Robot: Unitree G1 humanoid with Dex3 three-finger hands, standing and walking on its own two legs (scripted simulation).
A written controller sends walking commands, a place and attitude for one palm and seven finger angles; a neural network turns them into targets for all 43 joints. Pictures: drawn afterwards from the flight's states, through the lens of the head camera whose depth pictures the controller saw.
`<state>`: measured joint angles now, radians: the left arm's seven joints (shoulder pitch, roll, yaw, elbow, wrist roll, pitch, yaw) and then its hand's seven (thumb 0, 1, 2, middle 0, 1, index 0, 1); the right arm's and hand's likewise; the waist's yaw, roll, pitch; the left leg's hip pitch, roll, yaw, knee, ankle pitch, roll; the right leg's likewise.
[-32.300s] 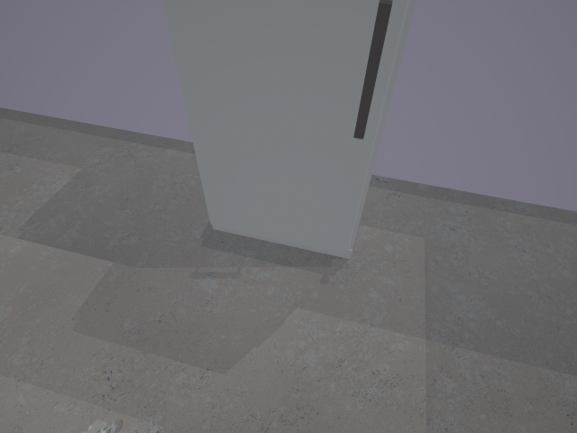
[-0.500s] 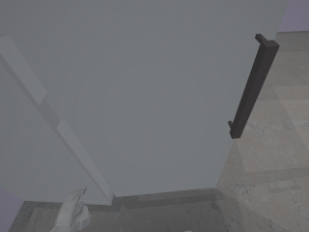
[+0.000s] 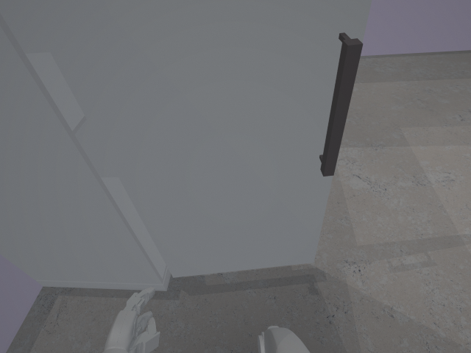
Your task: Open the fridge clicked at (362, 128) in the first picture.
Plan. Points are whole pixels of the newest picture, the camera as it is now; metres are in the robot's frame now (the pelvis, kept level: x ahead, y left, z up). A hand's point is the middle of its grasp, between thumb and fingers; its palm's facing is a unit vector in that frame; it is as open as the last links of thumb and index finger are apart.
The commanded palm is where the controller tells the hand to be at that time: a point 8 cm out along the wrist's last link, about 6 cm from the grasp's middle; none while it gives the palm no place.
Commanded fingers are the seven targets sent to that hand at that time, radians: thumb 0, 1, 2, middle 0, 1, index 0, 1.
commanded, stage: stop stepping back and stand still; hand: right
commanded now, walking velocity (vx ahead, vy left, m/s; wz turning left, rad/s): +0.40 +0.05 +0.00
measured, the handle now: (334, 113) +0.58 -0.22 +0.10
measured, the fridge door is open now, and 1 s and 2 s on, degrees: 82 82 82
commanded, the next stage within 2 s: let the arm hang, fingers relaxed in 1.64 s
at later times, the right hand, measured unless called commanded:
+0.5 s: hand out of the picture +0.08 -0.36 +0.20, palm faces +0.46 +0.69 -0.56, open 7.4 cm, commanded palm +0.04 -0.37 +0.20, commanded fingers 0.00 -0.90 -0.90 0.20 0.30 0.20 0.30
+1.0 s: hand out of the picture +0.08 -0.40 +0.21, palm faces +0.47 +0.68 -0.56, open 7.4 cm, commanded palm +0.01 -0.42 +0.20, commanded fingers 0.00 -0.90 -0.90 0.20 0.30 0.20 0.30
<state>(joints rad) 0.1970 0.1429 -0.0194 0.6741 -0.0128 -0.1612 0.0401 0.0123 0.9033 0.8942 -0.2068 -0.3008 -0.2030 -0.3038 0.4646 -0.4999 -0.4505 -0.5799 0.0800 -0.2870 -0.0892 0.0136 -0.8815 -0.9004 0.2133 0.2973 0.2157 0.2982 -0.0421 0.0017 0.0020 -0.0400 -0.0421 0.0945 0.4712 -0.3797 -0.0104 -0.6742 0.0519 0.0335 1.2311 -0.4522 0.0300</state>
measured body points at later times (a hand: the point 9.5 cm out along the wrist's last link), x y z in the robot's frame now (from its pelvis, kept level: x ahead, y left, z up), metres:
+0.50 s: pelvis -0.10 -0.07 +0.00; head -0.12 -0.08 +0.45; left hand +0.03 +0.15 -0.08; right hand +0.05 -0.39 +0.23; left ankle -0.13 -0.01 -0.73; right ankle -0.04 -0.15 -0.70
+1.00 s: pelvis -0.12 -0.12 +0.01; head -0.12 -0.10 +0.46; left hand +0.03 +0.10 -0.08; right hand +0.04 -0.43 +0.24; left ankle -0.10 -0.02 -0.72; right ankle -0.11 -0.26 -0.71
